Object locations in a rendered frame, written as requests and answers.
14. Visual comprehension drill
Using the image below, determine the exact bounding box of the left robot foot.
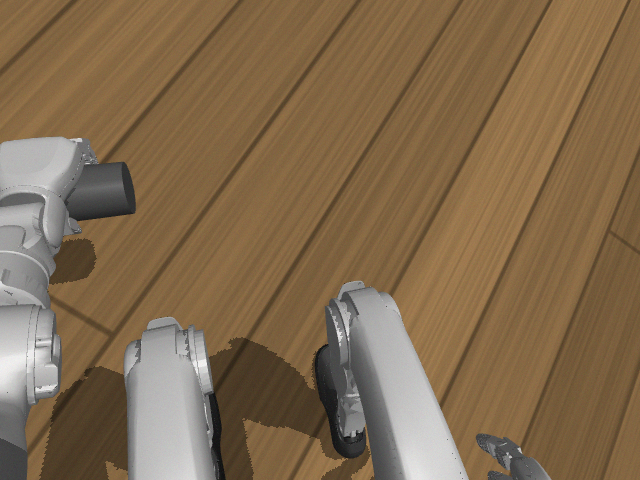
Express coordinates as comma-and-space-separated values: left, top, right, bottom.
209, 390, 226, 480

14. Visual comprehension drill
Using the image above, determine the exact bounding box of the bottle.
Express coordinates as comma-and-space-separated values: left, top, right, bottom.
64, 162, 136, 221

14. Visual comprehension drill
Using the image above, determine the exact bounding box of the right robot hand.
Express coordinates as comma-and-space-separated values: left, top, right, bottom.
476, 433, 552, 480

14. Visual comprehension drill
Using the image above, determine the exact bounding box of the left robot arm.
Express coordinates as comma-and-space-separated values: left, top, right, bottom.
0, 186, 66, 480

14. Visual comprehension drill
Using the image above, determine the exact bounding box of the right robot foot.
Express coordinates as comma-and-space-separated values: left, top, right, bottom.
315, 344, 366, 459

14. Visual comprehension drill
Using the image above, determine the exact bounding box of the left robot hand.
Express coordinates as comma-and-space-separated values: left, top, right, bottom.
0, 136, 98, 236

